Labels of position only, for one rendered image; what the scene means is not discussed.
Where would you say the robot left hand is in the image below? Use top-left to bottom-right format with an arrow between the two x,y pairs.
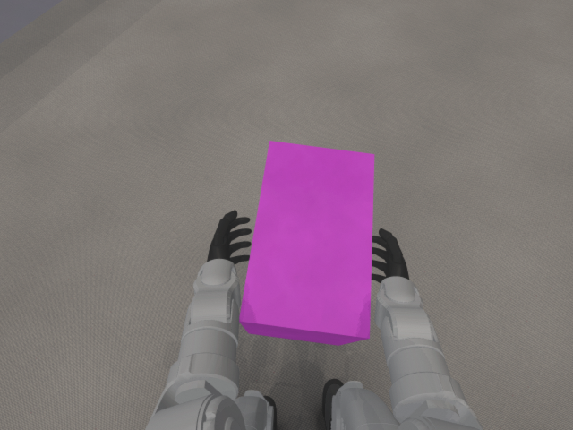
207,210 -> 252,264

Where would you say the left robot upper arm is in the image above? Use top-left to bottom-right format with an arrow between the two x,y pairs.
145,393 -> 246,430

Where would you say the robot right forearm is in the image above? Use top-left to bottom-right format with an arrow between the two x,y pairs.
374,276 -> 484,430

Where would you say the carton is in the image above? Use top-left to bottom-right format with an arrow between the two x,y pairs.
239,141 -> 374,346

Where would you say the robot left shin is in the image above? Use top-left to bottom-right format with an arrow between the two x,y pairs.
244,390 -> 267,402

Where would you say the robot right hand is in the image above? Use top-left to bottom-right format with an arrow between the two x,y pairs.
372,228 -> 409,283

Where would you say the right robot foot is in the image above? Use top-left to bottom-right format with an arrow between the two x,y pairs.
322,379 -> 344,430

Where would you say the robot left forearm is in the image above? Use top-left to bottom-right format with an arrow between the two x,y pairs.
150,259 -> 241,419

